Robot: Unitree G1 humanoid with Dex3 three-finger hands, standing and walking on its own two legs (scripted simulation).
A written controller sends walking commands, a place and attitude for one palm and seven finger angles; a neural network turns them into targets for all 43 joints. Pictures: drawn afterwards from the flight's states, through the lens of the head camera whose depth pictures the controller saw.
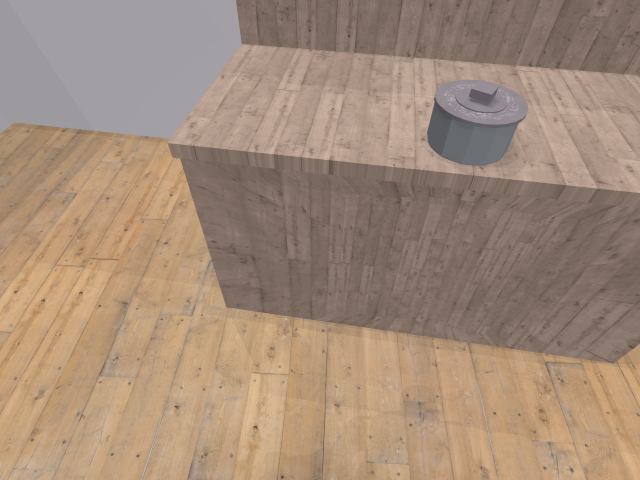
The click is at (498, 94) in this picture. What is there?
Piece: lid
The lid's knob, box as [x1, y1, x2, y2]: [469, 81, 497, 102]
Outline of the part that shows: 478,81 471,88 469,96 488,102 495,94 497,86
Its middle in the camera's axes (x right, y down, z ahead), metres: +0.34 -0.31 +0.81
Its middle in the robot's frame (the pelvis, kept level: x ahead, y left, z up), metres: +0.84 -0.29 +0.09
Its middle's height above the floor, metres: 0.87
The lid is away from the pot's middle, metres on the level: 0.00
